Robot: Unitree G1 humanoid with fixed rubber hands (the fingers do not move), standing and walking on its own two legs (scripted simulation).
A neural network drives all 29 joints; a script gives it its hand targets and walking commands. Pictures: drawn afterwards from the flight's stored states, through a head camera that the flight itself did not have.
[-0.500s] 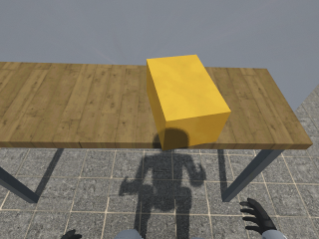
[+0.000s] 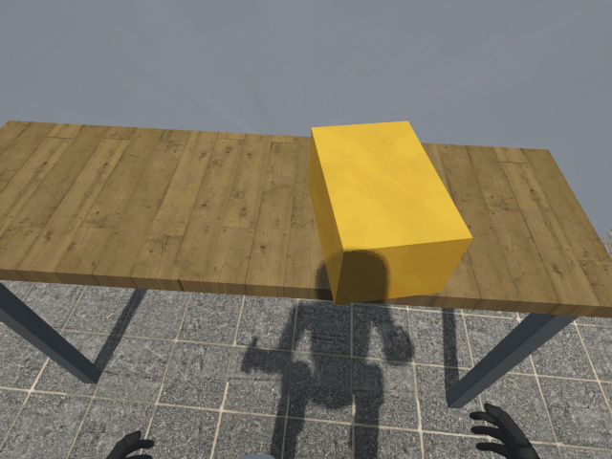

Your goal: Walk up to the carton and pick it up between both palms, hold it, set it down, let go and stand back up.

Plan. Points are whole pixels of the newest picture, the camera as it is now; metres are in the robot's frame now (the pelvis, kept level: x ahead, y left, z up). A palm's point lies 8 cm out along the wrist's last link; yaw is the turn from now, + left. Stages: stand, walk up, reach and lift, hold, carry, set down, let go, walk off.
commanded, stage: walk up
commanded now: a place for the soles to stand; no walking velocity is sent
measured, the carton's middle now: (373, 207) +0.48 -0.10 +0.02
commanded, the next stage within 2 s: none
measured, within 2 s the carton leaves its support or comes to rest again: neither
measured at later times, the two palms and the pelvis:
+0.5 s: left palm out of the picture +0.07 +0.21 -0.11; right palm out of the picture +0.10 -0.36 -0.10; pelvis +0.00 -0.08 -0.02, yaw +1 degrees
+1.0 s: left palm out of the picture +0.12 +0.16 -0.08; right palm (584, 436) +0.16 -0.36 -0.09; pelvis +0.03 -0.10 +0.01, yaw -1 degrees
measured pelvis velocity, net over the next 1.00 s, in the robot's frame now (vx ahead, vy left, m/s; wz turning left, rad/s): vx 0.03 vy -0.10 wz -0.01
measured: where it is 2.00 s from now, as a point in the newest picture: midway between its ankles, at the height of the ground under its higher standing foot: outside the picture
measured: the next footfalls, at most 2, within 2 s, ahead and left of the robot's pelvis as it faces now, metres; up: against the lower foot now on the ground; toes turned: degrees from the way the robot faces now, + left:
right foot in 0.44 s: +0.06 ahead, -0.20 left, +0.00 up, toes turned -2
right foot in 1.92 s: -0.05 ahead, -0.14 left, +0.00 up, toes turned -11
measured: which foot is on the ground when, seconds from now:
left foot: down 0.00-1.00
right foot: down 0.00-0.18, up 0.20-0.42, down 0.44-1.00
